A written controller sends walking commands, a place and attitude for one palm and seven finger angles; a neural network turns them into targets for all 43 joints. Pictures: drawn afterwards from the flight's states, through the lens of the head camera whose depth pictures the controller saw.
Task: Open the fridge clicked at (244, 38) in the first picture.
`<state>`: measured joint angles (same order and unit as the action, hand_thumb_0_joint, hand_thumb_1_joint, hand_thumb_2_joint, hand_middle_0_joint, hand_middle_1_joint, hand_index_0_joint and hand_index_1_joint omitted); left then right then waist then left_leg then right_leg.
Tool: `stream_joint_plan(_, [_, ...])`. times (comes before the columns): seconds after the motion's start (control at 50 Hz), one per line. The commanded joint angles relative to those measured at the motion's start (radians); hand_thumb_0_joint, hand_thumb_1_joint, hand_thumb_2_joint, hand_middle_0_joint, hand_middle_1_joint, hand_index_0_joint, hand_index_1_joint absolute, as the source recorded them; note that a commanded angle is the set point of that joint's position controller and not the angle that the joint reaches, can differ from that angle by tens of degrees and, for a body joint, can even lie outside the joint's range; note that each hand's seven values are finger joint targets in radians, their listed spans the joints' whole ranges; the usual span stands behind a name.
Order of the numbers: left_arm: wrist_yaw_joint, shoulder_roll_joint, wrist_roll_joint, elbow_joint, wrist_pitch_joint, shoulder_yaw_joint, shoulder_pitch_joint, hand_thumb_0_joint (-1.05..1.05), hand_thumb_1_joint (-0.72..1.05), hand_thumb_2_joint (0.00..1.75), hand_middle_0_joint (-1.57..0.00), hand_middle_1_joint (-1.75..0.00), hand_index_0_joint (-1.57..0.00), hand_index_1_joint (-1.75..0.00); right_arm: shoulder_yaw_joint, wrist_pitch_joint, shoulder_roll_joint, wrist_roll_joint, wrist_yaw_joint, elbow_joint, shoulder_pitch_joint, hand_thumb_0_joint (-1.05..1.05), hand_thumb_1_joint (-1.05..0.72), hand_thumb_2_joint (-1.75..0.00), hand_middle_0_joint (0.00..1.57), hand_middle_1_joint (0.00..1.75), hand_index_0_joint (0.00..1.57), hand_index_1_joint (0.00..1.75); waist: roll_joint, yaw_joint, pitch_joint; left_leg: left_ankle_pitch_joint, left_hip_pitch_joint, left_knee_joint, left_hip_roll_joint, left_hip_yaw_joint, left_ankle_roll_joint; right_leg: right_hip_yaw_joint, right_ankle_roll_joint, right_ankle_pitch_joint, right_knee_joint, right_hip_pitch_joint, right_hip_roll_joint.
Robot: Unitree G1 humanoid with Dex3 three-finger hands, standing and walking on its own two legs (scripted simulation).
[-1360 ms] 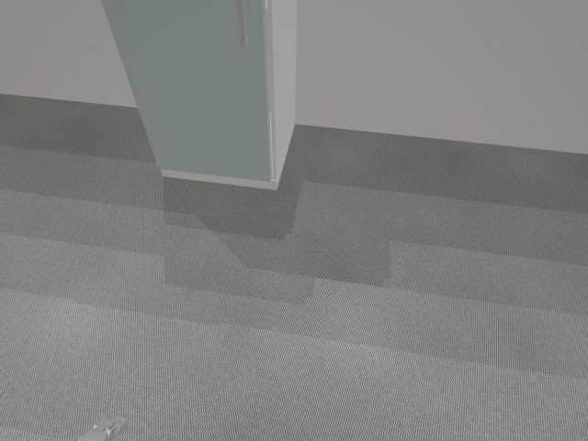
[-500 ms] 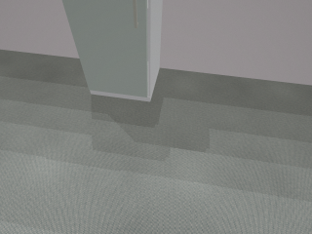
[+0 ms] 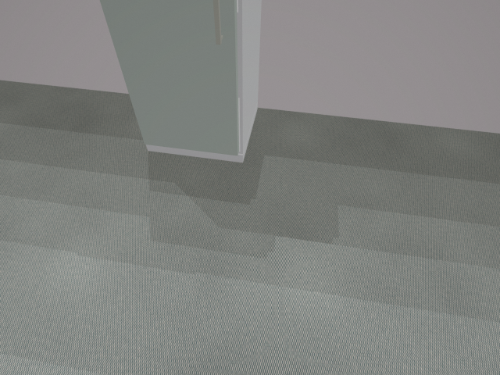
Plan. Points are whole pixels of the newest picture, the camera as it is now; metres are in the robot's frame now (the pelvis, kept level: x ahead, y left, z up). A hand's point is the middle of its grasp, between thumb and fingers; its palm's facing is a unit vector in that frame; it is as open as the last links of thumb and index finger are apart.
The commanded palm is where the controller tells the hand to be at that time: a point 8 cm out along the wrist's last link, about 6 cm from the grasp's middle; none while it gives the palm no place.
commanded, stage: look at it before walking up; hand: right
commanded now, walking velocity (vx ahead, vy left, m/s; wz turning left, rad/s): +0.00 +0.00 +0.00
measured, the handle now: out of the picture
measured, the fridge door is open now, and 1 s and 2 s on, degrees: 0 0 0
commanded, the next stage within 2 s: walk to a spot facing it in 0.08 s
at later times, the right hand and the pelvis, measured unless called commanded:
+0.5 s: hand out of the picture +0.06 -0.21 -0.18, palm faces -0.12 +0.95 -0.28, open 7.4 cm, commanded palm none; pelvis -0.01 +0.00 -0.02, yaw +8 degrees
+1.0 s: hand out of the picture +0.09 -0.18 -0.17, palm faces -0.25 +0.95 -0.20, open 7.4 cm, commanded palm none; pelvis +0.08 +0.01 +0.00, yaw +22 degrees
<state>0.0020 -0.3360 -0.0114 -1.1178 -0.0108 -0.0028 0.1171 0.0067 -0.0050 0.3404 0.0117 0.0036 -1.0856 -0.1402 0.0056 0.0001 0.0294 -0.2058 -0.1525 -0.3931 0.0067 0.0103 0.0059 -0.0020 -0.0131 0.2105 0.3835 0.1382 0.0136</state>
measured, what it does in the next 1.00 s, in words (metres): lifts its right foot, turning left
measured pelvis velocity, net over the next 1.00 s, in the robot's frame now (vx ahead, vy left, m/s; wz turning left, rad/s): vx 0.08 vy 0.01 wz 0.38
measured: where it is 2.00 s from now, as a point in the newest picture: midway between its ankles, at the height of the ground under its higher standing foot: (215, 315)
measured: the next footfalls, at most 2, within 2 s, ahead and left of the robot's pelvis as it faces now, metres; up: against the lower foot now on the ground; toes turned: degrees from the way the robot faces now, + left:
right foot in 1.10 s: +0.25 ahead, -0.07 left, +0.00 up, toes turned +22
left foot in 1.70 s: +0.37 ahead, +0.21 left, +0.00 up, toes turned +55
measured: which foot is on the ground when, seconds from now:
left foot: down 0.00-1.00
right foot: down 0.00-0.58, up 0.60-1.00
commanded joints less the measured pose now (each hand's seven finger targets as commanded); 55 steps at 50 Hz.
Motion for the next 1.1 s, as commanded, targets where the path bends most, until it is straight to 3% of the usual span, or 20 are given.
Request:
stream_joint_plan(0.0, [-0.014, -0.206, 0.003, 0.065, -0.022, 0.039, -0.051, 0.0, 0.9, 0.9, -0.2, -0.3, -0.2, -0.3, -0.04, -0.024, 0.204, -0.001, -0.015, 0.066, 0.042, 0.0, -0.9, -0.9, 0.2, 0.3, 0.2, 0.3, -0.003, 0.001, -0.049, 0.12, -0.004, 0.076, -0.123, 0.108, 0.026, 0.089, 0.038, -0.115, -0.067, -0.008, 0.106])
stream_joint_plan(0.2, [-0.018, -0.205, 0.002, 0.071, -0.022, 0.043, -0.05, 0.0, 0.9, 0.9, -0.2, -0.3, -0.2, -0.3, -0.044, -0.018, 0.202, 0.001, -0.013, 0.073, 0.042, 0.0, -0.9, -0.9, 0.2, 0.3, 0.2, 0.3, -0.005, 0.001, -0.052, 0.166, -0.021, 0.062, -0.117, 0.12, 0.028, 0.071, 0.037, -0.134, -0.051, -0.035, 0.113])
stream_joint_plan(0.24, [-0.021, -0.116, 0.0, 0.07, -0.008, 0.032, 0.0, 0.0, 0.9, 0.9, -0.2, -0.3, -0.2, -0.3, -0.035, 0.005, 0.125, 0.0, -0.017, 0.074, 0.002, 0.0, -0.9, -0.9, 0.2, 0.3, 0.2, 0.3, 0.01, -0.005, -0.053, 0.218, -0.047, 0.022, -0.117, 0.131, 0.02, 0.034, 0.023, -0.139, -0.005, -0.03, 0.115])
stream_joint_plan(0.28, [-0.027, -0.093, 0.0, 0.087, 0.006, 0.035, 0.03, 0.0, 0.9, 0.9, -0.2, -0.3, -0.2, -0.3, -0.036, 0.023, 0.1, 0.002, -0.018, 0.089, -0.027, 0.0, -0.9, -0.9, 0.2, 0.3, 0.2, 0.3, 0.017, -0.008, -0.049, 0.252, -0.086, -0.022, -0.107, 0.141, 0.018, 0.011, 0.017, -0.141, 0.024, -0.031, 0.123])
stream_joint_plan(0.4, [-0.034, -0.132, -0.003, 0.163, 0.02, 0.075, 0.015, 0.0, 0.9, 0.9, -0.2, -0.3, -0.2, -0.3, -0.058, 0.046, 0.075, 0.007, -0.002, 0.16, -0.061, 0.0, -0.9, -0.9, 0.2, 0.3, 0.2, 0.3, -0.105, 0.002, -0.036, 0.11, -0.205, -0.259, -0.021, 0.082, -0.002, 0.061, 0.081, -0.087, 0.007, 0.018, 0.241])
stream_joint_plan(0.46, [-0.029, -0.132, -0.005, 0.198, 0.014, 0.087, -0.019, 0.0, 0.9, 0.9, -0.2, -0.3, -0.2, -0.3, -0.07, 0.056, 0.039, 0.006, 0.006, 0.182, -0.111, 0.0, -0.9, -0.9, 0.2, 0.3, 0.2, 0.3, -0.205, 0.027, -0.052, -0.284, -0.208, -0.496, -0.022, 0.008, -0.022, 0.089, 0.17, -0.122, -0.036, 0.064, 0.364])
stream_joint_plan(0.5, [-0.024, -0.128, -0.009, 0.22, 0.015, 0.091, -0.066, 0.0, 0.9, 0.9, -0.2, -0.3, -0.2, -0.3, -0.082, 0.051, 0.03, 0.01, 0.02, 0.181, -0.177, 0.0, -0.9, -0.9, 0.2, 0.3, 0.2, 0.3, -0.182, 0.067, -0.058, -0.276, -0.074, -0.395, -0.055, 0.011, -0.014, 0.038, 0.136, 0.116, 0.029, 0.177, 0.353])
stream_joint_plan(0.52, [-0.017, -0.126, -0.01, 0.228, 0.023, 0.089, -0.096, 0.0, 0.9, 0.9, -0.2, -0.3, -0.2, -0.3, -0.088, 0.045, 0.035, 0.015, 0.024, 0.156, -0.265, 0.0, -0.9, -0.9, 0.2, 0.3, 0.2, 0.3, -0.085, 0.121, -0.061, -0.205, 0.032, -0.26, -0.027, -0.008, -0.008, -0.017, 0.083, 0.284, 0.163, 0.269, 0.29])
stream_joint_plan(0.54, [-0.01, -0.055, -0.004, 0.247, 0.035, 0.08, -0.085, 0.0, 0.9, 0.9, -0.2, -0.3, -0.2, -0.3, -0.102, 0.029, 0.096, 0.028, 0.016, 0.145, -0.323, 0.0, -0.9, -0.9, 0.2, 0.3, 0.2, 0.3, 0.207, 0.143, -0.009, -0.362, 0.069, 0.0, -0.141, 0.25, 0.041, -0.137, -0.002, 0.437, 0.487, 0.44, 0.129])
stream_joint_plan(0.56, [-0.005, 0.012, -0.008, 0.296, 0.03, 0.065, -0.105, 0.0, 0.9, 0.9, -0.2, -0.3, -0.2, -0.3, -0.109, 0.016, 0.178, 0.025, -0.001, 0.158, -0.344, 0.0, -0.9, -0.9, 0.2, 0.3, 0.2, 0.3, 0.443, 0.135, 0.069, -0.443, 0.0, 0.261, -0.346, 0.717, 0.121, -0.101, -0.042, 0.473, 0.78, 0.648, -0.005])
stream_joint_plan(0.58, [-0.001, -0.039, -0.011, 0.311, 0.024, 0.072, -0.133, 0.0, 0.9, 0.9, -0.2, -0.3, -0.2, -0.3, -0.111, 0.013, 0.161, 0.013, -0.017, 0.176, -0.32, 0.0, -0.9, -0.9, 0.2, 0.3, 0.2, 0.3, 0.285, 0.117, 0.119, -0.527, -0.076, 0.326, -0.354, 0.709, 0.15, 0.036, -0.02, 0.336, 0.798, 0.62, 0.046])
stream_joint_plan(0.6, [0.005, -0.044, -0.008, 0.298, 0.017, 0.078, -0.104, 0.0, 0.9, 0.9, -0.2, -0.3, -0.2, -0.3, -0.111, 0.001, 0.132, 0.011, -0.018, 0.192, -0.26, 0.0, -0.9, -0.9, 0.2, 0.3, 0.2, 0.3, 0.229, 0.074, 0.116, -0.542, -0.087, 0.32, -0.306, 0.667, 0.139, 0.039, -0.013, 0.226, 0.795, 0.595, 0.072])
stream_joint_plan(0.66, [0.011, -0.026, -0.015, 0.25, 0.0, 0.083, -0.035, 0.0, 0.9, 0.9, -0.2, -0.3, -0.2, -0.3, -0.09, -0.031, 0.049, 0.005, -0.01, 0.198, -0.218, 0.0, -0.9, -0.9, 0.2, 0.3, 0.2, 0.3, 0.073, 0.026, 0.047, -0.279, -0.065, 0.222, -0.219, 0.478, 0.143, 0.028, -0.031, 0.068, 0.755, 0.506, 0.091])
stream_joint_plan(0.74, [0.011, 0.018, -0.015, 0.242, -0.005, 0.082, -0.015, 0.0, 0.9, 0.9, -0.2, -0.3, -0.2, -0.3, -0.093, -0.051, 0.028, 0.004, -0.005, 0.162, -0.305, 0.0, -0.9, -0.9, 0.2, 0.3, 0.2, 0.3, 0.059, 0.032, -0.015, -0.045, 0.056, 0.175, -0.17, 0.385, 0.145, 0.008, -0.051, 0.0, 0.715, 0.537, 0.079])
stream_joint_plan(0.88, [0.01, 0.042, -0.01, 0.299, -0.022, 0.076, -0.107, 0.0, 0.9, 0.9, -0.2, -0.3, -0.2, -0.3, -0.096, -0.054, 0.013, 0.016, -0.01, 0.132, -0.363, 0.0, -0.9, -0.9, 0.2, 0.3, 0.2, 0.3, 0.111, 0.068, -0.001, 0.014, 0.126, 0.161, -0.183, 0.422, 0.192, -0.008, -0.064, 0.042, 0.544, 0.567, 0.076])
stream_joint_plan(0.96, [0.01, 0.051, -0.003, 0.32, -0.038, 0.072, -0.126, 0.0, 0.9, 0.9, -0.2, -0.3, -0.2, -0.3, -0.103, -0.048, 0.027, 0.021, -0.017, 0.136, -0.337, 0.0, -0.9, -0.9, 0.2, 0.3, 0.2, 0.3, 0.139, 0.073, 0.001, 0.106, 0.097, 0.11, -0.186, 0.431, 0.191, -0.017, -0.049, 0.098, 0.362, 0.447, 0.047])
stream_joint_plan(1.0, [0.005, 0.051, 0.003, 0.31, -0.047, 0.073, -0.085, 0.0, 0.9, 0.9, -0.2, -0.3, -0.2, -0.3, -0.108, -0.043, 0.036, 0.02, -0.018, 0.146, -0.297, 0.0, -0.9, -0.9, 0.2, 0.3, 0.2, 0.3, 0.15, 0.051, -0.005, 0.164, 0.012, 0.058, -0.174, 0.425, 0.173, -0.024, -0.035, 0.103, 0.245, 0.284, 0.027])
stream_joint_plan(1.04, [-0.011, 0.012, 0.004, 0.251, -0.058, 0.084, 0.101, 0.0, 0.9, 0.9, -0.2, -0.3, -0.2, -0.3, -0.113, -0.041, 0.03, 0.011, -0.014, 0.163, -0.231, 0.0, -0.9, -0.9, 0.2, 0.3, 0.2, 0.3, 0.09, -0.037, -0.047, 0.155, -0.175, -0.1, -0.079, 0.347, 0.118, -0.035, -0.021, 0.013, 0.061, -0.061, 0.015])
stream_joint_plan(1.06, [-0.025, -0.074, -0.002, 0.205, -0.065, 0.103, 0.25, 0.0, 0.9, 0.9, -0.2, -0.3, -0.2, -0.3, -0.11, -0.04, -0.009, 0.002, -0.005, 0.177, -0.232, 0.0, -0.9, -0.9, 0.2, 0.3, 0.2, 0.3, -0.079, -0.096, -0.141, 0.049, -0.332, -0.315, 0.011, 0.257, 0.081, 0.117, 0.014, 0.082, 0.013, -0.32, 0.171])
stream_joint_plan(1.08, [-0.024, -0.172, -0.014, 0.181, -0.066, 0.122, 0.362, 0.0, 0.9, 0.9, -0.2, -0.3, -0.2, -0.3, -0.1, -0.043, -0.064, -0.005, 0.007, 0.194, -0.246, 0.0, -0.9, -0.9, 0.2, 0.3, 0.2, 0.3, -0.354, -0.11, -0.187, -0.37, -0.537, -0.64, 0.1, 0.082, 0.017, 0.467, 0.1, 0.172, -0.098, -0.411, 0.472])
